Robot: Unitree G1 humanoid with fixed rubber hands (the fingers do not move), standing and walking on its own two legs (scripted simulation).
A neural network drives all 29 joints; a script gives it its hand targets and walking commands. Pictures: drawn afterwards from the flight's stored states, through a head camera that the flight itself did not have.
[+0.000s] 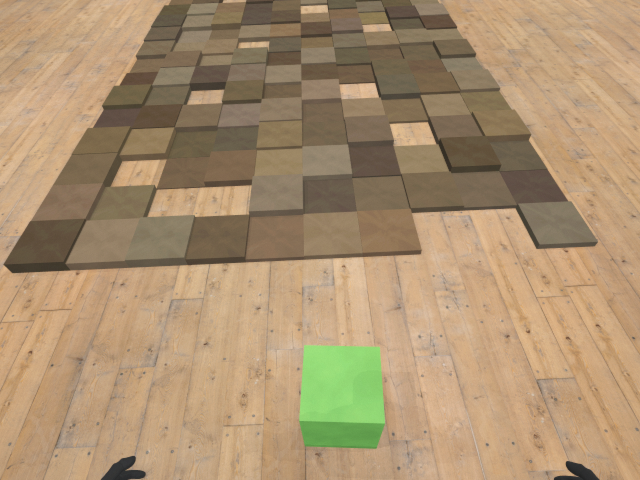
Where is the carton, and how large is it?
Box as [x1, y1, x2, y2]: [299, 345, 384, 448]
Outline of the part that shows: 304,345 299,416 304,444 308,446 376,448 384,424 379,347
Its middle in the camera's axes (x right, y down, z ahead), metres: +0.06 +0.44 +1.11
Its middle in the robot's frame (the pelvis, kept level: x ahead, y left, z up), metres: +0.44 -0.01 -0.66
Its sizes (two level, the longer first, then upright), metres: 0.210 0.200 0.250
